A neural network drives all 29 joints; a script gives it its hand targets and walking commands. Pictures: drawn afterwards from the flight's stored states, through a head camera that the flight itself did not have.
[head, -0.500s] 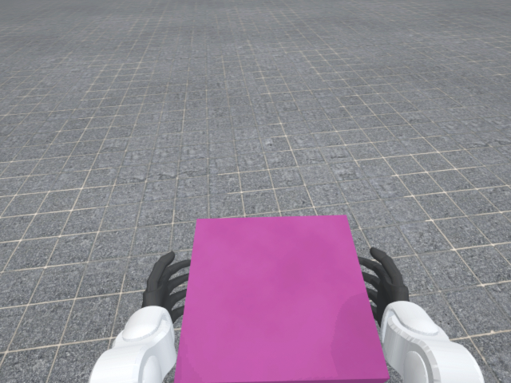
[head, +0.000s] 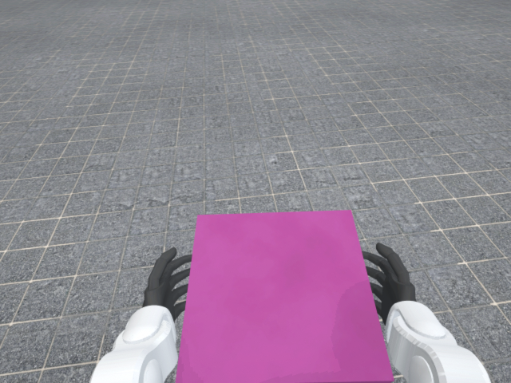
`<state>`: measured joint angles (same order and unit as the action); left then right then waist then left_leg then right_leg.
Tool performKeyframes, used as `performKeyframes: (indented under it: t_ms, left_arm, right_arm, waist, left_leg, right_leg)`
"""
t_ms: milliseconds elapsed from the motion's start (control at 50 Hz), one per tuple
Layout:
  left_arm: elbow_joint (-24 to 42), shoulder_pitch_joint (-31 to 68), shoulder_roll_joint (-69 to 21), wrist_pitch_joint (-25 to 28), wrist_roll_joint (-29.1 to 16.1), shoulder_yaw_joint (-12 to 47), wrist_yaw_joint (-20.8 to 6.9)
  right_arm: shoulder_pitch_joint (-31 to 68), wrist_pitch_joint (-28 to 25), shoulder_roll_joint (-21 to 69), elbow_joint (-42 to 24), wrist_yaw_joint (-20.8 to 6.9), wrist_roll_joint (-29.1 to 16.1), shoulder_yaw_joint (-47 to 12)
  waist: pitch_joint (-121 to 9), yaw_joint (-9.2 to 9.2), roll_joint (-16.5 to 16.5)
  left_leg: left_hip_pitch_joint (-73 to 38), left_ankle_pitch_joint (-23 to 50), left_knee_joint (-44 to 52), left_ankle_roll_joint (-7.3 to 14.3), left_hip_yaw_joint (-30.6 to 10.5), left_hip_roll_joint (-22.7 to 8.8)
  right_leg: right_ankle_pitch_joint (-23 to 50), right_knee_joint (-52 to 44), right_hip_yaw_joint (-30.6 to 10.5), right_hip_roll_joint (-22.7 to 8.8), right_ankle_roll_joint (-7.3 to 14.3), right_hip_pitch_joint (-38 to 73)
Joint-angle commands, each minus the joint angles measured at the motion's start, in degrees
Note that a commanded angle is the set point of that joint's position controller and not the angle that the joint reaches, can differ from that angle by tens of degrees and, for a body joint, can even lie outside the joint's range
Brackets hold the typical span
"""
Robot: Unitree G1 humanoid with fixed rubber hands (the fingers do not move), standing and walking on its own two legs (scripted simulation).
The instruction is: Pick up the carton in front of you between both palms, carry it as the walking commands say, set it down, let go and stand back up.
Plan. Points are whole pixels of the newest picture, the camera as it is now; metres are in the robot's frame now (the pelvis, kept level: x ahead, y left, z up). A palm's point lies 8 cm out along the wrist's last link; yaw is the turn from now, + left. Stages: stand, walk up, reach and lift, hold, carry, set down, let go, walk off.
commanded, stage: carry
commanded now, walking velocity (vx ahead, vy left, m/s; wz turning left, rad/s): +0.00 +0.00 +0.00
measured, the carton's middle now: (276, 316) +0.24 +0.00 +0.03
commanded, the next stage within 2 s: none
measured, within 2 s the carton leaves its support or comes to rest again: neither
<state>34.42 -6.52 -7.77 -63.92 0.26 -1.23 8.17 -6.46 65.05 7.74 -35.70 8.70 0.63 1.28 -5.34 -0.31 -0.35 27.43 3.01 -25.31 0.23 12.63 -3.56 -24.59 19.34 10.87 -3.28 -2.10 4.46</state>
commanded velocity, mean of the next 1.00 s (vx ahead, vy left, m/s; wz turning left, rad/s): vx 0.00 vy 0.00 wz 0.00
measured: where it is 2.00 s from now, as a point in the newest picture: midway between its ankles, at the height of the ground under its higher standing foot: outside the picture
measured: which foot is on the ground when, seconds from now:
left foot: down 0.00-1.00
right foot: down 0.00-0.00, up 0.02-0.28, down 0.30-1.00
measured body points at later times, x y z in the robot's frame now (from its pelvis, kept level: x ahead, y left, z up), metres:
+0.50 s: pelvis +0.17 +0.00 +0.01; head +0.14 -0.01 +0.46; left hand +0.40 +0.15 +0.10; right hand +0.40 -0.16 +0.10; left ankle +0.14 +0.09 -0.73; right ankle +0.13 -0.12 -0.73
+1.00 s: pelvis +0.17 -0.01 +0.01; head +0.14 -0.01 +0.46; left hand +0.41 +0.14 +0.09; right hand +0.41 -0.16 +0.09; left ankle +0.14 +0.09 -0.73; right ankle +0.13 -0.12 -0.73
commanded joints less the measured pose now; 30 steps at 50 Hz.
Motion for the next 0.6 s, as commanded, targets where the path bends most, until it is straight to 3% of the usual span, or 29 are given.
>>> performKeyframes:
  t_ms: [0, 20, 40, 60, 80, 100, 120, 180, 240, 280, 300, 320, 340, 400, 460, 580]
  left_arm:
    - [6.0, 16.4, -29.7, -1.3, -9.4, 29.3, -0.1]
    - [7.2, 16.4, -30.4, -1.9, -10.4, 30.6, -0.1]
    - [7.5, 15.3, -30.9, -2.1, -10.6, 31.2, -0.4]
    - [7.7, 17.6, -33.6, -2.1, -11.0, 32.2, -0.8]
    - [7.5, 19.5, -36.5, -1.8, -11.1, 33.0, -1.4]
    - [7.2, 20.8, -39.1, -1.4, -11.3, 33.5, -2.0]
    - [6.9, 21.6, -41.1, -1.0, -11.3, 33.7, -2.5]
    - [6.1, 19.8, -43.0, 0.2, -10.2, 34.0, -3.0]
    - [6.5, 18.6, -41.2, 0.2, -9.4, 33.4, -2.7]
    - [6.1, 18.4, -38.4, -0.7, -9.0, 32.3, -2.3]
    - [5.3, 18.6, -36.6, -1.2, -8.8, 31.6, -2.0]
    - [4.4, 19.5, -35.7, -1.7, -8.4, 30.8, -1.8]
    - [2.8, 19.3, -34.8, -2.3, -8.2, 30.0, -1.7]
    - [0.1, 18.6, -33.4, -3.2, -8.1, 28.6, -1.4]
    - [0.0, 19.8, -34.5, -3.2, -8.7, 28.5, -1.3]
    - [1.8, 22.0, -38.1, -2.0, -9.9, 29.8, -1.7]
  right_arm:
    - [15.2, 0.2, 30.8, -4.0, -0.4, -9.0, -29.2]
    - [15.7, 0.5, 30.7, -3.6, -0.3, -9.8, -29.2]
    - [14.0, 0.4, 31.9, -3.3, -0.6, -10.7, -29.1]
    - [14.6, 0.1, 34.7, -3.0, -1.1, -10.9, -29.1]
    - [15.8, -0.2, 37.3, -3.4, -1.7, -10.8, -29.4]
    - [17.5, -0.7, 39.6, -3.6, -2.4, -11.0, -30.1]
    - [19.0, -1.1, 41.2, -3.9, -3.0, -11.1, -30.8]
    - [18.9, -1.9, 42.5, -4.3, -4.2, -11.6, -32.3]
    - [18.8, -1.8, 40.4, -4.7, -4.3, -11.8, -32.8]
    - [18.5, -1.0, 38.4, -3.5, -3.8, -10.8, -32.0]
    - [18.7, -0.4, 36.8, -2.7, -3.4, -10.1, -31.4]
    - [19.5, 0.4, 35.7, -2.7, -3.1, -9.9, -31.2]
    - [19.7, 1.1, 35.0, -1.5, -2.8, -9.5, -30.6]
    - [19.4, 2.1, 33.8, 0.3, -1.9, -8.8, -29.6]
    - [20.3, 2.0, 35.1, 0.4, -1.5, -9.0, -29.5]
    - [21.9, 0.9, 38.4, -0.7, -1.8, -9.8, -30.3]
  waist:
    - [-12.0, 1.21, -2.4]
    - [-18.8, 1.47, -13.9]
    - [-20.0, 1.27, -12.8]
    - [-18.8, 1.31, -11.7]
    - [-18.0, 1.12, -8.3]
    - [-16.2, 0.78, -6.8]
    - [-15.6, 0.42, -6.4]
    - [-16.4, 0.69, -6.7]
    - [-16.0, 0.48, -6.0]
    - [-13.6, 0.69, -4.5]
    - [-10.7, 0.91, -1.7]
    - [-7.8, 0.94, 1.9]
    - [-6.3, 0.84, 3.0]
    - [-8.6, 0.81, 2.8]
    - [-11.0, 0.77, 2.6]
    - [-13.0, 0.63, 1.4]
  left_leg:
    - [-33.7, 28.9, -0.2, 1.4, -9.4, -9.3]
    - [-47.4, 39.4, 0.2, 11.2, -26.1, -21.9]
    - [-40.6, 33.5, 5.1, 13.4, -27.8, -22.4]
    - [-36.6, 29.4, 7.3, 12.5, -24.0, -20.6]
    - [-33.5, 26.7, 7.9, 10.7, -19.9, -18.8]
    - [-29.2, 24.4, 8.9, 8.6, -15.3, -16.7]
    - [-26.0, 19.9, 10.1, 6.7, -12.1, -14.4]
    - [-25.3, 10.7, 10.0, 6.6, -9.9, -13.4]
    - [-21.5, 2.7, 7.4, 5.5, -6.5, -11.2]
    - [-15.2, -7.4, 6.2, 2.7, -5.7, -9.0]
    - [-14.4, -12.3, 5.6, 1.3, -4.5, -7.3]
    - [-15.6, -8.9, 6.0, 0.1, -5.3, -6.0]
    - [-16.5, -4.5, 4.6, -0.1, -5.9, -6.5]
    - [-18.5, 8.4, -0.9, -0.4, -6.1, -6.7]
    - [-18.9, 10.3, -3.1, -0.6, -5.7, -6.3]
    - [-19.6, 11.3, -4.7, -0.5, -5.6, -6.1]
  right_leg:
    - [24.5, 25.5, 1.8, -3.5, -0.6, -17.8]
    - [-4.4, 40.8, -1.2, 2.8, -1.8, -31.2]
    - [-9.0, 46.5, -7.9, 2.1, -0.8, -30.2]
    - [-8.0, 45.9, -9.6, 0.5, 0.6, -30.1]
    - [-6.4, 42.2, -10.9, -1.6, 1.6, -29.2]
    - [-4.5, 34.1, -11.1, -3.3, 1.8, -27.0]
    - [-2.9, 26.6, -9.7, -2.7, 1.5, -23.5]
    - [-1.0, 14.9, -6.4, -0.5, 1.2, -19.0]
    - [14.6, 4.1, -3.3, -1.3, 0.7, -13.7]
    - [20.5, 1.5, -5.1, -5.2, 0.3, -9.6]
    - [21.7, 1.2, -8.5, -8.7, 0.5, -12.9]
    - [23.0, 3.0, -8.3, -8.7, 0.9, -16.1]
    - [25.2, 3.3, -7.8, -8.3, 1.0, -17.0]
    - [37.8, 5.6, -7.6, -7.8, 1.3, -15.2]
    - [43.9, 7.4, -7.1, -7.6, 1.6, -13.5]
    - [44.6, 9.2, -6.7, -7.2, 2.1, -12.8]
